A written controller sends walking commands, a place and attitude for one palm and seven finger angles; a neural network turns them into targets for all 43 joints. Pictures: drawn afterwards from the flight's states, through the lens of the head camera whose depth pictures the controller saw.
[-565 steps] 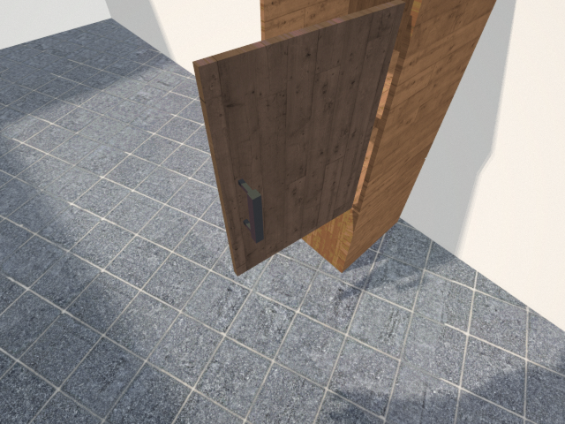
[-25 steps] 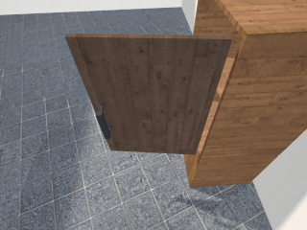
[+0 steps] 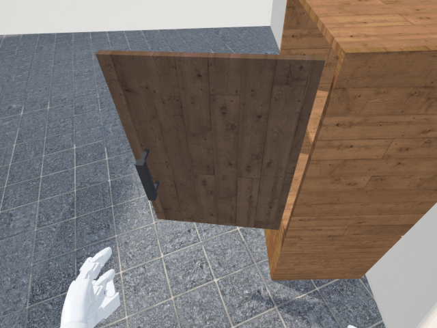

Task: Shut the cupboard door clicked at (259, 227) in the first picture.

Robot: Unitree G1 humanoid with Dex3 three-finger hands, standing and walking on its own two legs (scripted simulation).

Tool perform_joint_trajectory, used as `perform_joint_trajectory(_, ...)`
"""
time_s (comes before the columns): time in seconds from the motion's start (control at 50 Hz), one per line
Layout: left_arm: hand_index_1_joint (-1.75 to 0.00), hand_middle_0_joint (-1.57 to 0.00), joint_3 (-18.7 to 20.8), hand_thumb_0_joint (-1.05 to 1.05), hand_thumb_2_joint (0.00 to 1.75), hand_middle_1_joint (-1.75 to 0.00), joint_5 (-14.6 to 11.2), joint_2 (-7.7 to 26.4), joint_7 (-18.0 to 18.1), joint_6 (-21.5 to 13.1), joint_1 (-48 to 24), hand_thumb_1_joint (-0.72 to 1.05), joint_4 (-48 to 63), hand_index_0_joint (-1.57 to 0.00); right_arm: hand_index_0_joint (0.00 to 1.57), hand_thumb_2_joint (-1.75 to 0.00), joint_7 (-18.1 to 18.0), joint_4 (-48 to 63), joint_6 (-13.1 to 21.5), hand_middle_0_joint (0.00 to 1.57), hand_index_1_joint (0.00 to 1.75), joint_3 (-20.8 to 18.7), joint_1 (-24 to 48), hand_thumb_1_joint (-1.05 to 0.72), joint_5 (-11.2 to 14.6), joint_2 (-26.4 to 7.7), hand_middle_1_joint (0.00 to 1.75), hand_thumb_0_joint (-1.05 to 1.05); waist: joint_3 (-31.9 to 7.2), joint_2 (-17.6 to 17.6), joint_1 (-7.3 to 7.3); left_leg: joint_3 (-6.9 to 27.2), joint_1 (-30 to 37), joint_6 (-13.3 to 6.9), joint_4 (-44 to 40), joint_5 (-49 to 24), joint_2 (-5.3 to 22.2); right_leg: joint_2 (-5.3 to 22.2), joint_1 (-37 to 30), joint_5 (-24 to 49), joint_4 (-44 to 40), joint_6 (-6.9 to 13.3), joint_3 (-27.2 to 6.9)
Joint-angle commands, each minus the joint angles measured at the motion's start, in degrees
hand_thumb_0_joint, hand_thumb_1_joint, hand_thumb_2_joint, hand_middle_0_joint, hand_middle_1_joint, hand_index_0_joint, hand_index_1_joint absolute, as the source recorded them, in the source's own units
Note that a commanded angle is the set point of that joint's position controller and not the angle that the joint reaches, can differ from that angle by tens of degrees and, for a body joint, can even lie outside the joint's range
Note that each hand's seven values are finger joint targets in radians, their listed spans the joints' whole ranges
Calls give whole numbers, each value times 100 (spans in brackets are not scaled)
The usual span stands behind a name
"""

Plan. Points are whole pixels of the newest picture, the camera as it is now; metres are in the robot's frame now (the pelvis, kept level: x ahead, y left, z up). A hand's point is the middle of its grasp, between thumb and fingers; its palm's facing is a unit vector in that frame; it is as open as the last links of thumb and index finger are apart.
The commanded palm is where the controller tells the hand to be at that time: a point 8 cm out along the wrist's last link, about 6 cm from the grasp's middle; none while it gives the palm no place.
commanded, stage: raise the hand and make a fist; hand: left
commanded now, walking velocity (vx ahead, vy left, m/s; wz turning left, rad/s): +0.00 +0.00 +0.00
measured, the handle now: (149, 175) +0.50 +0.21 -0.06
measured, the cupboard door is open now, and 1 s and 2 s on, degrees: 83 83 83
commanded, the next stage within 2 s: bring the fist close to the handle in 1.76 s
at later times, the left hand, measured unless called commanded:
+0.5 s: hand (118, 324) +0.15 +0.19 -0.05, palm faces -0.17 -0.98 -0.01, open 5.0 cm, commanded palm +0.12 +0.26 -0.06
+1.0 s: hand (106, 312) +0.17 +0.22 -0.06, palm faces -0.08 -1.00 -0.01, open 3.2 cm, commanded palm +0.15 +0.27 -0.06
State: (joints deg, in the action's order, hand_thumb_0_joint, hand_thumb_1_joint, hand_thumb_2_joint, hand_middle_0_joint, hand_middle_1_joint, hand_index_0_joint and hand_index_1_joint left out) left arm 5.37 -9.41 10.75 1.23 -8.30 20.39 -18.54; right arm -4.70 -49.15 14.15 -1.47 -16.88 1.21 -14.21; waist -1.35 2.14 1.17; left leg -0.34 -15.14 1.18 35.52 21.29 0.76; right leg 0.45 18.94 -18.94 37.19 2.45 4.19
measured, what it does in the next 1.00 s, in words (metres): lowers itself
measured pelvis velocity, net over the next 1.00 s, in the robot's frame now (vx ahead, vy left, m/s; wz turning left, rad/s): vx -0.05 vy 0.05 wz -0.01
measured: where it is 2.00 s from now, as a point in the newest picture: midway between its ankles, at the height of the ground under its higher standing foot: outside the picture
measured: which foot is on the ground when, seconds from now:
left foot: down 0.00-1.00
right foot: down 0.00-1.00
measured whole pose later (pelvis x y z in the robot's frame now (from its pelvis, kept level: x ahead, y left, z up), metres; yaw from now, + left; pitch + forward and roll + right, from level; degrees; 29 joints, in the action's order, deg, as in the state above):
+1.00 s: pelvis -0.05 +0.05 -0.11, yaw -1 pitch +18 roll -3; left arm 6.7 -15.4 15.0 -15.1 -20.6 25.0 7.0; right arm -2.7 -25.7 11.7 -0.6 -12.1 0.9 -13.6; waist -9.3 0.4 0.1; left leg 0.7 -59.8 -2.4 76.3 34.7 -0.5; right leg 1.9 60.7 -28.6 71.4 -0.8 3.8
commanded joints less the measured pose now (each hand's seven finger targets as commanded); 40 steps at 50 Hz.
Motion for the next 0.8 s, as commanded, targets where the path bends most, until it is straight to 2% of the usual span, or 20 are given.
perform_joint_trajectory(0.0, -46, -35, 555, 0, 90, -46, -425, 90, -830, -1447, 922, 90, -486, -35, 20, -90, 173, 1331, 656, 20, 30, -308, 630, -90, -45, -582, 30, 0, 603, -2159, -141, 163, -2213, -87, 642, -493, -278, 365, 1208, 344, -151, -406, -588)
perform_joint_trajectory(0.02, -48, -36, 635, 0, 90, -48, -575, 49, -1187, -1896, 1225, 90, -489, -36, 20, -90, 237, 1478, 668, 20, 30, -356, 657, -90, -58, -577, 30, 0, 362, -2463, -272, 128, -2553, -61, 929, -293, -309, 373, 1239, 205, 82, -421, -728)
perform_joint_trajectory(0.06, -52, -40, 777, 0, 90, -52, -743, 200, -1912, -2738, 1363, 90, -322, -40, 20, -90, 358, 1803, 708, 20, 30, -430, 779, -90, -54, -627, 30, 0, -475, -2228, -420, 29, -3023, -26, 1501, -214, -392, 389, 1155, 468, 723, -370, -903)
perform_joint_trajectory(0.1, -56, -44, 985, 0, 90, -56, -771, 618, -2595, -3318, 845, 90, -238, -44, 20, -90, 459, 2015, 740, 20, 30, -438, 795, -90, -19, -690, 30, 0, -1102, -1154, -406, -18, -3347, -25, 2082, -280, -403, 441, 1328, 692, 1357, -216, -1084)
perform_joint_trajectory(0.14, -60, -47, 1248, 0, 90, -60, -834, 1147, -2988, -3570, 210, 90, 375, -47, 20, -90, 443, 2330, 779, 20, 30, -434, 931, -90, 18, -706, 30, 0, -1689, -367, -424, -123, -3819, -113, 2615, 108, -389, 450, 1664, -309, 1597, -167, -1392)
perform_joint_trajectory(0.18, -64, -51, 1296, 0, 90, -64, -1038, 1349, -2998, -3554, -437, 90, 1362, -51, 20, -90, 396, 2616, 764, 20, 30, -410, 1044, -90, -17, -738, 30, 0, -1955, 350, -434, -116, -3893, -200, 2893, 222, -332, 298, 2203, -1187, 1871, -53, -1325)
perform_joint_trajectory(0.2, -66, -53, 1234, 0, 90, -66, -1142, 1326, -2933, -3556, -727, 90, 1984, -53, 20, -90, 373, 2754, 760, 20, 30, -384, 1074, -90, -14, -710, 30, 0, -2183, 486, -370, -82, -3821, -235, 2912, 354, -294, 247, 2348, -1535, 1920, -68, -1252)
perform_joint_trajectory(0.26, -72, -58, 882, 0, 90, -72, -1244, 1079, -2572, -3472, -1073, 90, 3156, -58, 20, -90, 242, 2782, 769, 20, 30, -304, 958, -90, 3, -720, 30, 0, -2261, 602, -147, 83, -3648, -319, 2921, 639, -222, 70, 2723, -1724, 2063, -63, -978)
perform_joint_trajectory(0.28, -74, -60, 683, 0, 90, -74, -1225, 1027, -2484, -3374, -1271, 90, 3494, -60, 20, -90, 186, 2770, 736, 20, 30, -267, 908, -90, -6, -775, 30, 0, -2149, 405, -26, 198, -3696, -351, 2906, 750, -166, -8, 2891, -1729, 2183, -50, -859)
perform_joint_trajectory(0.32, -78, -64, 255, 0, 90, -78, -1045, 731, -2353, -3007, -909, 90, 3428, -64, 20, -90, 131, 2744, 666, 20, 30, -240, 820, -90, 19, -812, 30, 0, -1807, 338, 94, 323, -3768, -361, 2782, 1014, -141, -58, 3145, -1699, 2238, -59, -641)
perform_joint_trajectory(0.36, -82, -68, 21, 0, 90, -82, -795, 732, -2264, -2497, -758, 90, 3319, -68, 20, -90, 82, 2758, 580, 20, 30, -200, 736, -90, 51, -873, 30, 0, -1671, 306, 154, 469, -3837, -354, 2645, 1278, -119, -90, 3315, -1638, 2320, -80, -444)
perform_joint_trajectory(0.4, -86, -71, -47, 0, 90, -86, -631, 743, -2234, -1897, -450, 90, 2996, -71, 20, -90, 58, 2803, 471, 20, 30, -169, 698, -90, 93, -854, 30, 0, -1585, 155, 128, 565, -3900, -335, 2493, 1390, -119, -86, 3360, -1548, 2330, -102, -287)
perform_joint_trajectory(0.46, -92, -77, 323, 0, 90, -92, -587, 853, -2095, -1130, 199, 90, 2748, -77, 20, -90, 69, 2983, 263, 20, 30, -178, 789, -90, 157, -789, 30, 0, -1710, -315, -138, 600, -4038, -273, 2256, 1431, -146, -59, 3091, -1612, 2260, -131, -182)
perform_joint_trajectory(0.48, -94, -79, 615, 0, 90, -94, -608, 1020, -1999, -976, 359, 90, 2649, -79, 20, -90, 59, 3013, 185, 20, 30, -166, 869, -90, 161, -754, 30, 0, -1720, -341, -305, 609, -4010, -242, 2153, 1350, -145, -90, 2975, -1574, 2305, -87, -118)
perform_joint_trajectory(0.54, -100, -84, 816, 0, 90, -100, -779, 902, -1653, -971, 261, 90, 3247, -84, 20, -90, 74, 3178, 127, 20, 30, -129, 934, -90, 107, -640, 30, 0, -1974, -297, -388, 608, -3863, -173, 2088, 1110, -175, -72, 2898, -1326, 2432, -100, -8)
perform_joint_trajectory(0.58, -104, -88, 928, 0, 90, -104, -794, 979, -1395, -1254, 132, 90, 3449, -88, 20, -90, 67, 3139, 154, 20, 30, -85, 919, -90, 34, -597, 30, 0, -1918, -173, -409, 610, -3919, -156, 2140, 1033, -169, -95, 2953, -1317, 2503, -58, -12)
perform_joint_trajectory(0.62, -108, -92, 669, 0, 90, -108, -709, 822, -1298, -1654, 61, 90, 3624, -92, 20, -90, 110, 3066, 223, 20, 30, -74, 759, -90, -26, -594, 30, 0, -1965, -7, -296, 634, -3767, -110, 2208, 823, -132, -88, 3176, -1102, 2635, -32, 39)
perform_joint_trajectory(0.66, -112, -95, 254, 0, 90, -112, -601, 618, -1354, -1977, 74, 90, 3579, -95, 20, -90, 154, 2978, 277, 20, 30, -71, 653, -90, -54, -638, 30, 0, -1913, 28, -127, 666, -3710, -99, 2324, 736, -106, -101, 3432, -1007, 2726, -28, 61)
perform_joint_trajectory(0.72, -118, -101, -61, 0, 90, -118, -509, 549, -1637, -2096, 50, 90, 3379, -101, 20, -90, 170, 2941, 316, 20, 30, -111, 586, -90, -40, -764, 30, 0, -1760, 87, 30, 727, -3788, -95, 2400, 892, -90, -84, 3657, -1070, 2738, -33, 41)
perform_joint_trajectory(0.78, -124, -106, 128, 0, 90, -124, -483, 854, -1819, -1884, 138, 90, 3244, -106, 20, -90, 145, 3002, 291, 20, 30, -134, 566, -90, 10, -861, 30, 0, -1737, 198, -33, 814, -3812, -84, 2275, 1040, -94, -91, 3627, -1082, 2721, -12, 24)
